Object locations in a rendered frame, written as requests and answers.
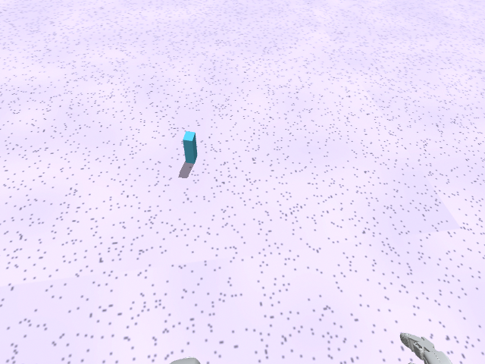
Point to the right robot hand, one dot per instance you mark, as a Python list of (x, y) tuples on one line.
[(424, 349)]

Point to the carton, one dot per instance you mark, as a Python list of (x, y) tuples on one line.
[(190, 149)]

